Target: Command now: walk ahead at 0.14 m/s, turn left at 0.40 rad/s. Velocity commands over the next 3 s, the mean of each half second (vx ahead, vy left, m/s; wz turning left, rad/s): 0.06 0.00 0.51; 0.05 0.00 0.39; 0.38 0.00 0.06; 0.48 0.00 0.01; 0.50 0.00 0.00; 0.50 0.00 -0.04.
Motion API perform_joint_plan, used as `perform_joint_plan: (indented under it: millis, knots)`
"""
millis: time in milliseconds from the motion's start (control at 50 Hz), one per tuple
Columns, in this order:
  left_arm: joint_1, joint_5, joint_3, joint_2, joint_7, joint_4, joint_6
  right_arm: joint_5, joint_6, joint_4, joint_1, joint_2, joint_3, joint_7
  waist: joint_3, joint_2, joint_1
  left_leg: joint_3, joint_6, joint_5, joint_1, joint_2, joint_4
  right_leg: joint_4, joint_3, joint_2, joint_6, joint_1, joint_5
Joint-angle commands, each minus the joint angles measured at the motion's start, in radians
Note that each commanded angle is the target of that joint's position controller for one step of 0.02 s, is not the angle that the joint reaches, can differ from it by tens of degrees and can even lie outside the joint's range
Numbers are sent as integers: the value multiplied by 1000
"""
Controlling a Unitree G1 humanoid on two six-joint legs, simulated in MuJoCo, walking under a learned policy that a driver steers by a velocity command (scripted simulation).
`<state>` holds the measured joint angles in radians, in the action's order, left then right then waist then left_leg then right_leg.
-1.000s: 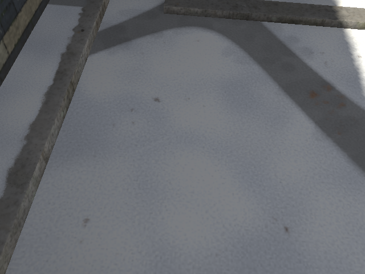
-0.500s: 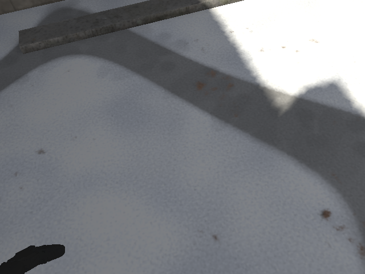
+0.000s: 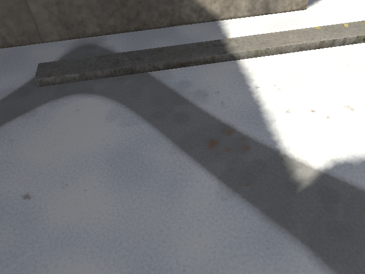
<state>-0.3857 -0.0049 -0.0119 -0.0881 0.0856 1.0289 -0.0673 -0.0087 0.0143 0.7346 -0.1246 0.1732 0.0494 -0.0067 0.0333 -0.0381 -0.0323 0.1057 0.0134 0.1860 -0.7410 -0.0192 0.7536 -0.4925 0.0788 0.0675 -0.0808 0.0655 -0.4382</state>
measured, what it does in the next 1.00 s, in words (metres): walks ahead, turning left: left foot, then right foot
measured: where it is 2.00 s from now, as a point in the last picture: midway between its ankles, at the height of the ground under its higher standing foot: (165, 259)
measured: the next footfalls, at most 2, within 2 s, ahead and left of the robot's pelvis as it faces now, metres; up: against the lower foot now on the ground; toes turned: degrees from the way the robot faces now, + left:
left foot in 0.12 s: +0.20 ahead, +0.10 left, +0.00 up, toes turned +2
right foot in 0.48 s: +0.28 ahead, -0.13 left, +0.00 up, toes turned +24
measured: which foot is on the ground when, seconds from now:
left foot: up 0.00-0.10, down 0.12-0.48, up 0.50-0.88, down 0.90-1.00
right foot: down 0.00-0.10, up 0.12-0.46, down 0.48-0.92, up 0.94-1.00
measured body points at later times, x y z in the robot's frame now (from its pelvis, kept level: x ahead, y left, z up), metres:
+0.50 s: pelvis +0.16 -0.04 +0.00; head +0.20 -0.04 +0.45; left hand +0.26 +0.26 -0.09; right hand +0.36 -0.28 -0.11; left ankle +0.16 +0.09 -0.72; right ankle +0.25 -0.15 -0.73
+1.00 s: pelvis +0.19 -0.02 +0.01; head +0.20 +0.00 +0.46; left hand +0.15 +0.27 -0.11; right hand +0.45 -0.17 -0.09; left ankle +0.12 +0.07 -0.73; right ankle +0.24 -0.14 -0.69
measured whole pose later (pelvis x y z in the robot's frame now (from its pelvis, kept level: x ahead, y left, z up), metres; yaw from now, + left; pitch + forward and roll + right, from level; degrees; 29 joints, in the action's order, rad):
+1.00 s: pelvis +0.19 -0.02 +0.01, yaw +30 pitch +3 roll +0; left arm -0.22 0.01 -0.06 -0.28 0.00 0.77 -0.01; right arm 0.00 -0.03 0.68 -0.20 0.23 0.05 0.00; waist 0.03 0.04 -0.02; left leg 0.04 -0.03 -0.29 -0.24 -0.02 0.48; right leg -0.83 0.03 -0.04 0.02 0.40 -0.48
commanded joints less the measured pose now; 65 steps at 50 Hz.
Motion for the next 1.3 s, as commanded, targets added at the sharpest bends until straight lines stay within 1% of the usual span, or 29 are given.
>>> perform_joint_plan:
  millis: [20,60,100,120,140,160,180,220,260,360,460,480,500,520,560,600,700,880,900,920,940,960,980,1040,1120,1200,1260,1280,1300]
  knots:
    - [-84,12,-68,-226,23,-33,22,-6,11,-114,148,37,6,-32,-103,119,-19,-115,-12,-90,-2,-22,-67,80,-42,-245,117,-45,1094]
    - [-47,11,-84,-233,29,-74,40,1,20,-112,82,45,7,-48,-44,141,19,-179,-48,-252,86,-51,-51,-32,-24,-262,96,-72,1309]
    - [75,15,-103,-260,23,-154,38,2,32,-58,-145,125,34,-53,56,137,139,-171,-126,-307,384,-75,-159,-318,-30,-254,94,54,1422]
    - [181,20,-111,-291,9,-202,14,8,40,-27,-312,197,59,-36,146,47,260,-29,-207,40,667,-7,-349,-658,9,-156,139,218,1060]
    - [73,-53,-72,-146,-30,-248,-7,5,41,-31,-229,271,59,-19,224,-250,92,368,-391,622,1015,278,-189,-1029,-70,33,197,682,-270]
    - [36,-29,-73,-192,-65,-253,-36,33,34,-41,-250,263,60,-2,406,-137,122,549,-491,473,1030,365,-275,-1105,-294,19,166,722,-245]
    - [127,8,-84,-228,-67,-292,-31,32,25,-65,-167,242,64,11,292,-61,115,479,-460,279,899,329,-319,-1055,-289,-7,154,762,-161]
    - [166,-8,-88,-220,-46,-306,15,-11,-3,-104,-9,187,45,20,103,121,23,332,-342,-4,564,235,-398,-822,-212,-60,133,697,-35]
    - [162,-12,-82,-202,-39,-321,49,-1,-20,-133,18,213,56,20,60,56,-9,250,-291,-109,334,137,-423,-597,-151,-58,138,529,42]
    - [243,1,-67,-201,-55,-365,54,-10,-52,-126,-56,268,77,49,130,-80,24,275,-243,-282,314,102,-419,-319,-167,-25,173,369,186]
    - [229,5,-85,-251,-67,-374,35,-21,-60,-138,-55,240,67,52,121,-144,-1,343,-159,-335,374,63,-316,11,-155,-14,131,218,249]
    - [194,-1,-99,-285,-66,-369,32,-19,-58,-138,-78,208,59,51,124,-111,-4,322,-115,-415,311,26,-238,82,-207,-102,95,106,287]
    - [190,-28,-117,-376,-58,-386,36,-12,-53,-146,-118,137,40,49,137,120,32,173,-44,-651,161,-88,5,130,-448,-344,-17,-9,436]
    - [179,-64,-120,-384,-66,-377,39,-13,-37,-181,-130,182,53,44,155,350,58,100,-4,-850,46,-123,203,167,-689,-487,-178,6,581]
    - [255,-26,-95,-284,-68,-407,34,-7,-41,-123,-161,289,87,40,111,188,62,84,43,-734,36,-54,438,123,-501,-419,-164,54,632]
    - [289,-2,-87,-266,-67,-408,40,-9,-67,-109,-158,252,82,44,65,151,64,55,64,-643,22,-39,498,108,-364,-341,-114,76,655]
    - [201,-6,-95,-301,-55,-367,53,-16,-71,-155,-61,172,51,31,80,200,13,-12,88,-583,79,-15,301,127,-251,-324,-134,6,718]
    - [210,31,-86,-318,-74,-325,63,-3,-63,-120,-95,152,39,7,76,215,47,-134,-17,-359,548,-22,-399,69,-179,-298,-81,127,494]
    - [175,21,-71,-281,-80,-312,54,7,-62,-118,-106,167,38,9,101,174,41,-70,-43,-310,709,21,-402,47,-154,-265,-13,233,324]
    - [183,-21,-48,-216,-95,-327,45,12,-61,-116,-159,233,49,20,131,-25,33,146,-101,-193,835,205,-397,-146,-51,-172,76,384,83]
    - [188,-16,-46,-223,-99,-362,34,5,-61,-101,-174,312,68,17,93,-205,36,304,-256,-406,777,342,-444,-238,1,-83,109,517,-133]
    - [278,7,-67,-307,-91,-378,30,8,-44,-94,-209,316,79,13,24,-186,125,400,-318,-697,706,356,-537,-398,-54,-100,117,588,-157]
    - [312,30,-89,-360,-89,-386,30,17,-23,-80,-206,288,67,13,-55,-175,120,409,-309,-821,682,343,-579,-497,-88,-121,102,670,-122]
    - [266,16,-91,-323,-89,-364,17,-6,12,-67,-144,218,42,23,-103,-145,67,283,-242,-679,678,269,-603,-485,-121,-156,83,706,67]
    - [280,10,-59,-234,-111,-364,-12,-4,23,-55,-141,225,49,21,-48,-105,73,103,-208,-440,610,198,-573,-248,-58,-120,86,501,214]
    - [288,29,-62,-276,-120,-394,-13,-25,34,-29,-178,263,58,1,-61,-105,72,134,-215,-516,538,247,-539,-129,-53,-105,63,368,212]
    - [116,26,-79,-302,-112,-346,-12,-18,35,-15,-166,238,45,-4,-36,-52,-13,104,-166,-530,425,209,-403,-57,-26,-68,30,112,233]
    - [2,28,-95,-344,-103,-328,-17,-6,41,-15,-159,187,26,-5,5,26,-67,32,-121,-473,336,144,-197,-16,-124,-139,-7,-44,217]
    - [-99,14,-127,-486,-99,-325,-18,-2,62,-64,-189,116,4,-2,98,353,-69,-120,-34,-604,86,-2,219,139,-552,-389,-153,-254,54]
Over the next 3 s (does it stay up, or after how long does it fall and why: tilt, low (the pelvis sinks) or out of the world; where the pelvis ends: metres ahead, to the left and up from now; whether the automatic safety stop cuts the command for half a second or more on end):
stays up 1.05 0.45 0.01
